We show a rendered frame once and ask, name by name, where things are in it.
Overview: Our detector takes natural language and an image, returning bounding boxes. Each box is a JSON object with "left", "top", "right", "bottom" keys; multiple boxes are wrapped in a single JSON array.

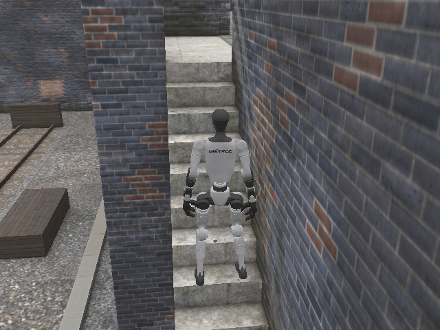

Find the right robot hand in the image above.
[{"left": 241, "top": 200, "right": 257, "bottom": 221}]

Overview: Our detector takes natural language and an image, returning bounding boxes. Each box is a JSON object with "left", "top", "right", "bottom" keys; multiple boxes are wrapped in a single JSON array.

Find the humanoid robot torso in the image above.
[{"left": 204, "top": 136, "right": 237, "bottom": 206}]

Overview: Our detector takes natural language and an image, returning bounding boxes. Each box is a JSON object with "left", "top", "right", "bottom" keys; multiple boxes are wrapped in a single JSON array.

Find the robot right upper arm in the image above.
[{"left": 234, "top": 139, "right": 252, "bottom": 178}]

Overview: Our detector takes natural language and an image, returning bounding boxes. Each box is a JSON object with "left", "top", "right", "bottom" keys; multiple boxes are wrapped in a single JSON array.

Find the left robot forearm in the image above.
[{"left": 183, "top": 168, "right": 196, "bottom": 201}]

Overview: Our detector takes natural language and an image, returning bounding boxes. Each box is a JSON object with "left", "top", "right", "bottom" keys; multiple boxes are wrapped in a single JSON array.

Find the left robot hand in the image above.
[{"left": 183, "top": 200, "right": 197, "bottom": 217}]

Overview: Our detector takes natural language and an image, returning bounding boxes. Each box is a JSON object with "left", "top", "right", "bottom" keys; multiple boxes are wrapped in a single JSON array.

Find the right robot forearm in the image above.
[{"left": 244, "top": 168, "right": 256, "bottom": 203}]

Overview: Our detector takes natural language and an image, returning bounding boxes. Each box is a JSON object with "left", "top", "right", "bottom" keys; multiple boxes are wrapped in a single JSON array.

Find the robot left upper arm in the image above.
[{"left": 189, "top": 139, "right": 206, "bottom": 178}]

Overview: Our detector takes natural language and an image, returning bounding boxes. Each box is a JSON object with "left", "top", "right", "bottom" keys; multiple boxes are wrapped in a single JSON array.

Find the robot left shin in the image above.
[{"left": 195, "top": 229, "right": 206, "bottom": 276}]

